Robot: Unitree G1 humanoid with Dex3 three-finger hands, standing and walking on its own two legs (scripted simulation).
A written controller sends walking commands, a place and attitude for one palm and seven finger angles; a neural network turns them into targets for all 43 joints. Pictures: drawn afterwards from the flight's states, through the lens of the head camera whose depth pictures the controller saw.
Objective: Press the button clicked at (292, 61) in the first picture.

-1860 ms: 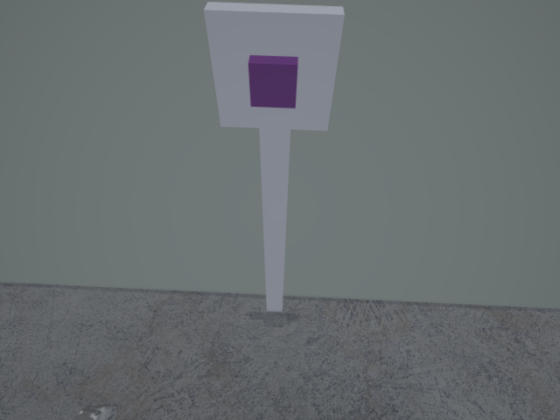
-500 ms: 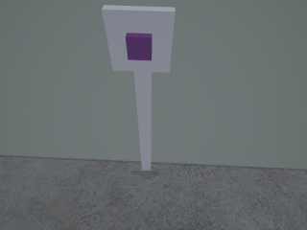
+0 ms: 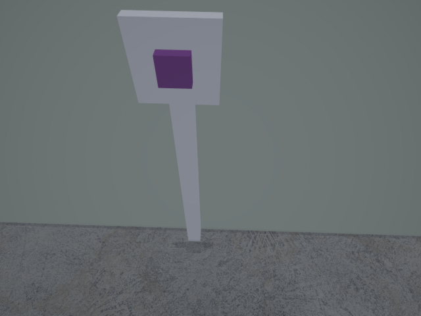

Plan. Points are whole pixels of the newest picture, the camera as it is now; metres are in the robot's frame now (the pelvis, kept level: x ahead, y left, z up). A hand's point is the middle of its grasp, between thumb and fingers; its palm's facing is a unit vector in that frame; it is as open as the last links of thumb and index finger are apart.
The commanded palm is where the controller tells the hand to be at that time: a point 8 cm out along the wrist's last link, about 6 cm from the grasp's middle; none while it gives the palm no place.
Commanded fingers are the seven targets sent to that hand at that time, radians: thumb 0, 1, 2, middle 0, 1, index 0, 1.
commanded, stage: shuffle to correct the standing spot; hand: left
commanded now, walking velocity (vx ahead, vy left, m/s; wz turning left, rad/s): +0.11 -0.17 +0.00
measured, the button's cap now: (174, 68) +0.54 +0.11 +0.20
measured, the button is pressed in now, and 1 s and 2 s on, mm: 0 0 0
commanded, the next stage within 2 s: come to a stop and stand still in 0.50 s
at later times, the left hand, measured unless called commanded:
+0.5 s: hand out of the picture +0.08 +0.14 -0.18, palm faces +0.04 -0.99 -0.15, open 7.4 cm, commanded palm none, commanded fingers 0.00 0.90 0.90 -0.20 -0.30 -0.20 -0.30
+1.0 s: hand (185, 308) +0.17 +0.07 -0.16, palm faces +0.05 -0.97 -0.23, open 7.3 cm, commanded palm none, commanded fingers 0.00 0.90 0.90 -0.20 -0.30 -0.20 -0.30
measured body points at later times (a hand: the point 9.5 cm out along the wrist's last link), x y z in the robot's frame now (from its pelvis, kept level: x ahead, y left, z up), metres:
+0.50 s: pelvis +0.08 -0.04 +0.00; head +0.11 -0.02 +0.45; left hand +0.08 +0.19 -0.16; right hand +0.12 -0.27 -0.14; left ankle +0.08 +0.07 -0.73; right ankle +0.05 -0.18 -0.66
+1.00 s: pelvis +0.09 -0.12 +0.00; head +0.13 -0.12 +0.45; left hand +0.17 +0.12 -0.15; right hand +0.15 -0.38 -0.15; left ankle +0.07 -0.01 -0.68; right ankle +0.15 -0.26 -0.73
